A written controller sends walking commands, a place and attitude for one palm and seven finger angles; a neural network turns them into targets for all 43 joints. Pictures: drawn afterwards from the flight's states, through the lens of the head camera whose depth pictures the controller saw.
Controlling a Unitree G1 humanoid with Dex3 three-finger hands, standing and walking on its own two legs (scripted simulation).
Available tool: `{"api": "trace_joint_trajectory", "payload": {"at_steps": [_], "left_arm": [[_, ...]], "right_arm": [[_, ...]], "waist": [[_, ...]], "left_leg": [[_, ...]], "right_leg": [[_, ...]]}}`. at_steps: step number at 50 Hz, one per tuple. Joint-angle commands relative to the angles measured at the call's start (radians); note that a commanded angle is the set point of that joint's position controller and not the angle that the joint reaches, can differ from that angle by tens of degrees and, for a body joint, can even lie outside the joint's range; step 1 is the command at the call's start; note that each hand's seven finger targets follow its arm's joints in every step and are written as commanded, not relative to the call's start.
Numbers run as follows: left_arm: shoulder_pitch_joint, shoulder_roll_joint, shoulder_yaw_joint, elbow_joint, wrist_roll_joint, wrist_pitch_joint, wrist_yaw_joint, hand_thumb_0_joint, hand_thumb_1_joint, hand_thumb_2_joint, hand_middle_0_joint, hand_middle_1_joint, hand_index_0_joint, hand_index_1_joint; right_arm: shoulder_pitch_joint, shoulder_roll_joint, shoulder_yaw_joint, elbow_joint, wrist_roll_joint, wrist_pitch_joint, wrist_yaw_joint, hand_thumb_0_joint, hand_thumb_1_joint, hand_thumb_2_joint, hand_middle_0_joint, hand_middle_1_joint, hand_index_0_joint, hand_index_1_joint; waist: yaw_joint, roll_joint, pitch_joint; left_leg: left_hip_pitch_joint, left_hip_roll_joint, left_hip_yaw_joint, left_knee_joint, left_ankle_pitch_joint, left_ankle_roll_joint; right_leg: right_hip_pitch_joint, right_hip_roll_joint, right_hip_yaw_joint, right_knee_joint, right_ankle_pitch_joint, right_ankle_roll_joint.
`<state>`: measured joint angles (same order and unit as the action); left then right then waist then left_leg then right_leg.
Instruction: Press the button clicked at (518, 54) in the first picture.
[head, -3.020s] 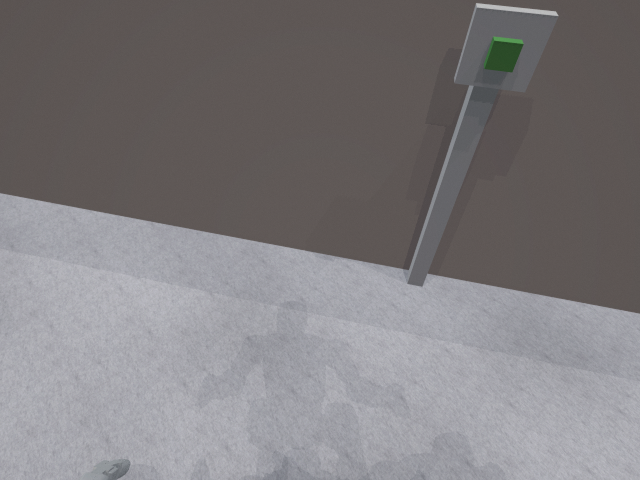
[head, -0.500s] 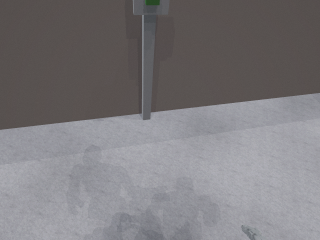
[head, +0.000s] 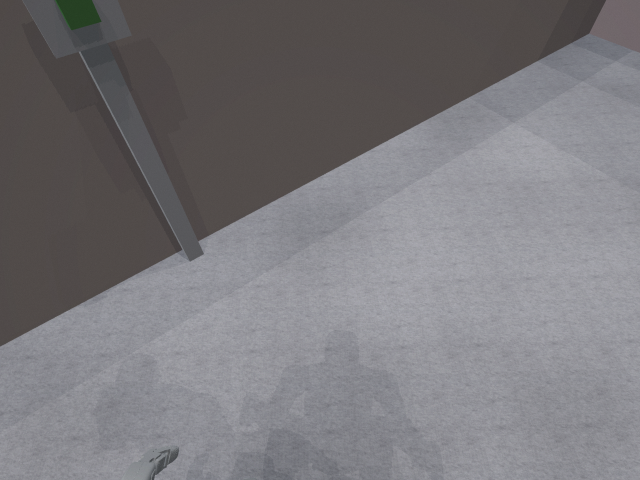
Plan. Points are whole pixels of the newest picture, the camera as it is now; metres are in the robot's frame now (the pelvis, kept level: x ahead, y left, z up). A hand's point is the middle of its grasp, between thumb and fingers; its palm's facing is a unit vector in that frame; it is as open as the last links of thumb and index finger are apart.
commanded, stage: walk to a spot facing it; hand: left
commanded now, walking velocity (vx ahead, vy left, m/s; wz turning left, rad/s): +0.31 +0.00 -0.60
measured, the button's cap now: (76, 7) +0.91 +0.50 +0.16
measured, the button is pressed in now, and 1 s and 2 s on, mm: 0 0 0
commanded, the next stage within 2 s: turn to face it in 1.02 s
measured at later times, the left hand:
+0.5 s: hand (171, 467) +0.16 +0.23 -0.18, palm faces -0.17 -0.97 -0.16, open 7.4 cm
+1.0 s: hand (326, 250) +0.55 +0.01 -0.16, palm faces -0.58 -0.79 -0.19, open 7.4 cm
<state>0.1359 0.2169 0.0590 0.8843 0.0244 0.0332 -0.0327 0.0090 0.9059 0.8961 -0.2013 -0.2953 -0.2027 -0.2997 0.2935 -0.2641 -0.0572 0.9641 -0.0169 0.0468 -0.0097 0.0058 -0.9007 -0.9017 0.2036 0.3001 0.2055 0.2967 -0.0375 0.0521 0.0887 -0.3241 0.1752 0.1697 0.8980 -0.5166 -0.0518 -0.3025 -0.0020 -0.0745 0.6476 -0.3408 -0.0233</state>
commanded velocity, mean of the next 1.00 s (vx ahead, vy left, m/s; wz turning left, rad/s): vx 0.28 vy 0.00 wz -0.58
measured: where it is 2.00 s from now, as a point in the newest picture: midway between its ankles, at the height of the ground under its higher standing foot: (386, 393)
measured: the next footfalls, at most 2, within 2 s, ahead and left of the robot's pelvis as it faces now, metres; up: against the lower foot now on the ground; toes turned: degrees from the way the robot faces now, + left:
left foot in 0.42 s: +0.24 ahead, +0.13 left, +0.00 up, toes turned -7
right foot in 0.96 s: +0.41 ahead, -0.18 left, +0.00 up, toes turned -40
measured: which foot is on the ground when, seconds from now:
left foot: up 0.00-0.40, down 0.42-0.96, up 0.98-1.00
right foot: down 0.00-0.42, up 0.44-0.94, down 0.96-1.00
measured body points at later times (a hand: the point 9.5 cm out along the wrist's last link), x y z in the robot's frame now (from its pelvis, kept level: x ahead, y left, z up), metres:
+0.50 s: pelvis +0.14 +0.04 +0.01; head +0.17 +0.07 +0.46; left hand +0.17 +0.29 -0.16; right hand +0.21 -0.23 -0.10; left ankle +0.20 +0.13 -0.72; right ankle +0.02 -0.08 -0.66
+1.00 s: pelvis +0.33 -0.06 -0.01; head +0.37 -0.09 +0.43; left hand +0.58 +0.05 -0.15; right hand +0.11 -0.18 -0.15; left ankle +0.22 +0.13 -0.66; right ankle +0.38 -0.15 -0.72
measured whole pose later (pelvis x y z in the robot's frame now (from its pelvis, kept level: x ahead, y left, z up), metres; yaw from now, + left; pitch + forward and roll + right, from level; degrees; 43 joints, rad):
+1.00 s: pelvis +0.33 -0.06 -0.01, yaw -34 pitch +0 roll +1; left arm 0.07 0.20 0.07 0.90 0.03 -0.03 -0.04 0.01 0.91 0.90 -0.20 -0.29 -0.20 -0.30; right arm 0.48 -0.15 -0.03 1.09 0.00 -0.02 -0.01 0.01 -0.90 -0.90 0.20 0.30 0.20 0.30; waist -0.04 -0.01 0.13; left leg -0.08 0.17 0.29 0.99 -0.54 -0.07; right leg -0.48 0.02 -0.17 0.69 -0.21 -0.13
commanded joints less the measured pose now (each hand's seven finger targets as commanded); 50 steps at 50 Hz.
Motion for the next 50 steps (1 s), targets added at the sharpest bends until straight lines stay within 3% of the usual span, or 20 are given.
{"api": "trace_joint_trajectory", "payload": {"at_steps": [1,5,13,16,19,20,21,22,23,25,29,36,40,42,44,46,47,48,49,50], "left_arm": [[0.153,0.244,0.067,-0.022,-0.01,-0.025,0.042,0.0,0.9,0.9,-0.2,-0.3,-0.2,-0.3],[0.092,0.193,0.041,-0.02,-0.006,-0.06,0.03,0.0,0.9,0.9,-0.2,-0.3,-0.2,-0.3],[0.208,0.185,0.038,0.028,-0.001,-0.083,0.028,0.0,0.9,0.9,-0.2,-0.3,-0.2,-0.3],[0.201,0.196,0.043,0.03,0.004,-0.082,0.035,0.0,0.9,0.9,-0.2,-0.3,-0.2,-0.3],[0.144,0.188,0.05,0.027,0.0,-0.076,0.036,0.0,0.9,0.9,-0.2,-0.3,-0.2,-0.3],[0.134,0.147,0.045,0.021,-0.007,-0.074,0.029,0.0,0.9,0.9,-0.2,-0.3,-0.2,-0.3],[0.182,0.074,0.033,0.007,-0.022,-0.068,0.015,0.0,0.9,0.9,-0.2,-0.3,-0.2,-0.3],[0.171,0.078,0.03,-0.004,-0.013,-0.071,0.013,0.0,0.9,0.9,-0.2,-0.3,-0.2,-0.3],[0.144,0.095,0.041,-0.004,-0.002,-0.068,0.008,0.0,0.9,0.9,-0.2,-0.3,-0.2,-0.3],[0.112,0.098,0.05,0.024,0.01,-0.061,-0.009,0.0,0.9,0.9,-0.2,-0.3,-0.2,-0.3],[0.174,0.029,0.043,0.055,0.007,-0.031,-0.016,0.0,0.9,0.9,-0.2,-0.3,-0.2,-0.3],[0.023,-0.002,0.034,-0.001,0.012,-0.009,-0.023,0.0,0.9,0.9,-0.2,-0.3,-0.2,-0.3],[-0.135,-0.015,0.019,-0.047,0.009,-0.021,-0.028,0.0,0.9,0.9,-0.2,-0.3,-0.2,-0.3],[-0.146,-0.017,0.016,-0.053,0.007,-0.03,-0.025,0.0,0.9,0.9,-0.2,-0.3,-0.2,-0.3],[-0.068,0.009,0.021,-0.034,0.008,-0.04,-0.018,0.0,0.9,0.9,-0.2,-0.3,-0.2,-0.3],[0.143,0.06,0.04,0.025,0.013,-0.054,-0.01,0.0,0.9,0.9,-0.2,-0.3,-0.2,-0.3],[0.276,0.139,0.06,0.064,0.016,-0.069,-0.003,0.0,0.9,0.9,-0.2,-0.3,-0.2,-0.3],[0.358,0.255,0.079,0.076,0.006,-0.08,0.013,0.0,0.9,0.9,-0.2,-0.3,-0.2,-0.3],[0.356,0.303,0.087,0.073,-0.025,-0.07,0.032,0.0,0.9,0.9,-0.2,-0.3,-0.2,-0.3],[0.293,0.274,0.084,0.056,-0.027,-0.064,0.041,0.0,0.9,0.9,-0.2,-0.3,-0.2,-0.3]], "right_arm": [[-0.188,-0.094,-0.02,-0.159,-0.009,-0.04,0.014,0.0,-0.9,-0.9,0.2,0.3,0.2,0.3],[-0.08,-0.066,-0.028,-0.098,-0.017,-0.042,0.027,0.0,-0.9,-0.9,0.2,0.3,0.2,0.3],[-0.191,-0.058,-0.025,-0.156,-0.011,-0.068,0.033,0.0,-0.9,-0.9,0.2,0.3,0.2,0.3],[-0.207,-0.041,-0.019,-0.172,-0.003,-0.087,0.031,0.0,-0.9,-0.9,0.2,0.3,0.2,0.3],[-0.061,-0.059,-0.025,-0.124,0.003,-0.106,0.015,0.0,-0.9,-0.9,0.2,0.3,0.2,0.3],[0.083,-0.117,-0.036,-0.078,0.0,-0.114,-0.002,0.0,-0.9,-0.9,0.2,0.3,0.2,0.3],[0.197,-0.24,-0.062,-0.048,-0.017,-0.119,-0.01,0.0,-0.9,-0.9,0.2,0.3,0.2,0.3],[0.222,-0.251,-0.054,-0.048,-0.012,-0.107,-0.011,0.0,-0.9,-0.9,0.2,0.3,0.2,0.3],[0.137,-0.212,-0.044,-0.071,-0.013,-0.099,-0.008,0.0,-0.9,-0.9,0.2,0.3,0.2,0.3],[0.046,-0.101,-0.015,-0.079,-0.011,-0.114,-0.013,0.0,-0.9,-0.9,0.2,0.3,0.2,0.3],[0.055,-0.03,0.002,-0.045,0.0,-0.137,-0.023,0.0,-0.9,-0.9,0.2,0.3,0.2,0.3],[0.145,-0.014,0.001,0.018,-0.002,-0.139,-0.025,0.0,-0.9,-0.9,0.2,0.3,0.2,0.3],[0.222,-0.02,-0.005,0.056,-0.014,-0.131,-0.025,0.0,-0.9,-0.9,0.2,0.3,0.2,0.3],[0.225,-0.037,-0.008,0.065,-0.015,-0.124,-0.024,0.0,-0.9,-0.9,0.2,0.3,0.2,0.3],[0.215,-0.071,-0.019,0.062,-0.011,-0.121,-0.021,0.0,-0.9,-0.9,0.2,0.3,0.2,0.3],[0.148,-0.113,-0.027,0.031,-0.001,-0.118,-0.018,0.0,-0.9,-0.9,0.2,0.3,0.2,0.3],[0.137,-0.105,-0.023,0.011,0.012,-0.115,-0.007,0.0,-0.9,-0.9,0.2,0.3,0.2,0.3],[0.175,-0.027,-0.008,-0.021,0.027,-0.115,-0.003,0.0,-0.9,-0.9,0.2,0.3,0.2,0.3],[0.113,-0.022,-0.006,-0.056,0.028,-0.113,-0.019,0.0,-0.9,-0.9,0.2,0.3,0.2,0.3],[0.078,-0.031,-0.012,-0.062,0.024,-0.107,-0.021,0.0,-0.9,-0.9,0.2,0.3,0.2,0.3]], "waist": [[0.126,-0.254,-0.061],[0.04,-0.164,-0.038],[0.08,-0.197,-0.01],[0.081,-0.2,-0.029],[0.004,-0.146,-0.072],[-0.057,-0.023,-0.137],[-0.083,0.295,-0.237],[-0.078,0.287,-0.214],[-0.049,0.191,-0.113],[-0.012,0.114,-0.009],[0.047,0.097,-0.018],[0.034,0.07,0.035],[-0.02,0.059,0.077],[-0.015,0.072,0.072],[0.023,0.078,-0.01],[0.129,0.094,-0.139],[0.196,0.014,-0.237],[0.199,-0.225,-0.393],[0.187,-0.246,-0.443],[0.161,-0.134,-0.36]], "left_leg": [[-0.429,-0.01,-0.145,0.29,0.053,-0.007],[-0.277,-0.028,-0.113,0.178,0.22,-0.034],[-0.316,-0.059,-0.124,-0.019,0.265,-0.035],[-0.211,-0.081,-0.123,-0.182,0.21,-0.021],[0.139,-0.113,-0.113,-0.406,0.277,-0.004],[0.365,-0.074,-0.143,-0.48,0.266,0.006],[0.565,0.241,-0.51,-0.575,0.104,0.079],[0.485,0.357,-0.659,-0.686,-0.054,0.139],[0.329,0.342,-0.627,-0.729,-0.166,0.153],[0.199,0.25,-0.448,-0.738,-0.024,0.105],[0.195,0.14,-0.107,-0.665,0.49,0.023],[0.301,0.151,0.015,-0.674,0.638,0.098],[0.383,0.166,0.059,-0.657,0.734,0.133],[0.41,0.169,0.108,-0.601,0.912,0.133],[0.444,0.179,0.147,-0.445,1.218,0.123],[0.374,0.155,0.183,-0.167,1.272,0.084],[0.15,0.132,0.177,0.092,1.022,0.041],[-0.205,-0.054,0.121,0.422,0.01,-0.022],[-0.315,-0.094,-0.044,0.638,-0.137,-0.019],[-0.313,-0.044,-0.136,0.637,-0.019,-0.005]], "right_leg": [[0.247,-0.321,0.523,-0.455,-0.216,-0.167],[0.106,-0.204,0.321,-0.435,-0.011,-0.126],[0.173,-0.2,0.406,-0.445,0.009,-0.157],[0.173,-0.211,0.423,-0.387,0.103,-0.161],[0.009,-0.151,0.389,-0.239,0.143,-0.11],[-0.09,-0.058,0.309,-0.044,0.164,-0.072],[-0.316,0.081,0.156,0.284,-0.14,-0.008],[-0.384,0.059,0.13,0.475,-0.236,0.007],[-0.383,-0.007,0.144,0.553,-0.193,0.004],[-0.386,-0.062,0.123,0.628,-0.026,0.014],[-0.338,-0.067,0.082,0.629,0.128,0.037],[-0.478,-0.09,0.016,0.478,0.213,0.056],[-0.458,-0.08,-0.052,0.216,0.18,0.037],[-0.381,-0.041,-0.1,0.099,0.137,0.01],[-0.242,0.023,-0.139,0.039,0.085,-0.029],[0.053,0.064,-0.148,-0.051,0.137,-0.061],[0.379,-0.018,-0.055,-0.126,0.274,-0.099],[0.692,-0.342,0.449,-0.126,0.628,-0.234],[0.695,-0.454,0.644,-0.177,0.915,-0.316],[0.587,-0.42,0.51,-0.208,0.821,-0.311]]}}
